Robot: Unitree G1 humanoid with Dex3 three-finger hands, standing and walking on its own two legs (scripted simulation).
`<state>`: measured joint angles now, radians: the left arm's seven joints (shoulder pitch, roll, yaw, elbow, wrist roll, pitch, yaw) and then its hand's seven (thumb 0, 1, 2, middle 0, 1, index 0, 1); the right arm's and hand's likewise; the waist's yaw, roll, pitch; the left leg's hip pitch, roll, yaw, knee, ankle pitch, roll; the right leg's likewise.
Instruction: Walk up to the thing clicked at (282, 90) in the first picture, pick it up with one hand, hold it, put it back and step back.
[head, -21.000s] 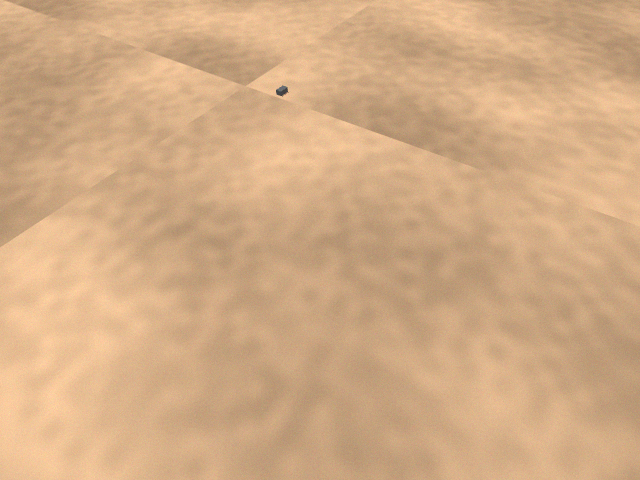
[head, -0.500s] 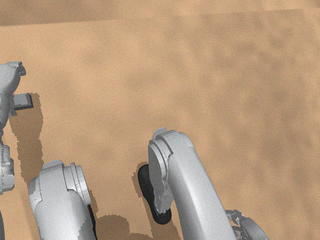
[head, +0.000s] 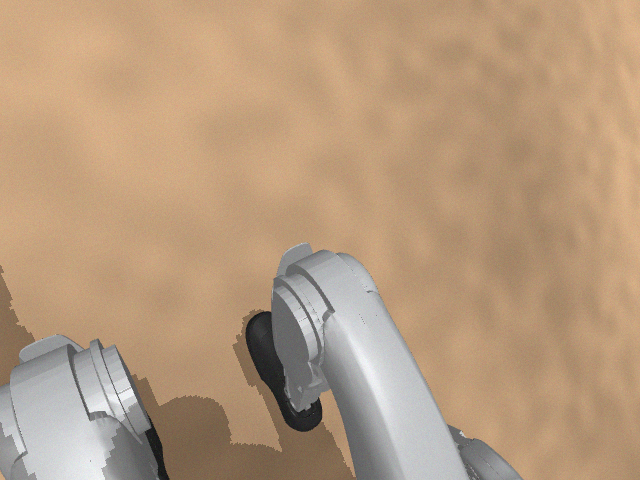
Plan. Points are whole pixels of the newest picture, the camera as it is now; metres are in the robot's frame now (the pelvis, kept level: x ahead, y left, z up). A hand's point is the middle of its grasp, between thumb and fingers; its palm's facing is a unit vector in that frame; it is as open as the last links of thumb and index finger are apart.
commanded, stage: rest palm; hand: left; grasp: from above
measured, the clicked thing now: out of the picture +0.50 +0.27 -0.29
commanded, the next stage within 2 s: close in 0.96 s
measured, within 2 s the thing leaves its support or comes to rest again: neither
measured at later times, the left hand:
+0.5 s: hand out of the picture +0.47 +0.27 -0.25, palm faces -0.47 -0.08 -0.88, open 11.6 cm
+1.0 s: hand out of the picture +0.47 +0.26 -0.26, palm faces -0.47 -0.08 -0.88, open 12.1 cm
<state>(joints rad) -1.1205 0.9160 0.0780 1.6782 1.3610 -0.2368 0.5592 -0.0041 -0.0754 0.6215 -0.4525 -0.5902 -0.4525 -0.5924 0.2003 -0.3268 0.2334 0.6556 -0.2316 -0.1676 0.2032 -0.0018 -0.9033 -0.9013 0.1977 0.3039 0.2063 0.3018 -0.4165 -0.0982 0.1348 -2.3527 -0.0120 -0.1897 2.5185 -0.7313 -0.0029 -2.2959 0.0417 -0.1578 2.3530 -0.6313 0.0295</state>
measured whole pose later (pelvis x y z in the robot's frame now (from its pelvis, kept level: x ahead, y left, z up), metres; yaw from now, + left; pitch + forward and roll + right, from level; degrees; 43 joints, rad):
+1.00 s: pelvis -0.01 +0.00 +0.00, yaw -3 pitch +29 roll -14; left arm -1.13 0.99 0.04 1.75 1.31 -0.21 0.63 0.00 -0.16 0.69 -0.41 -0.64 -0.39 -0.66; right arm 0.15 -0.36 0.32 0.61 -0.25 -0.24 0.26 0.00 -0.91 -0.91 0.20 0.30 0.20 0.30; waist -0.45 -0.14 0.21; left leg -2.32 0.00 -0.24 2.53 -0.74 0.00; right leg -2.25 0.06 -0.20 2.32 -0.61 0.04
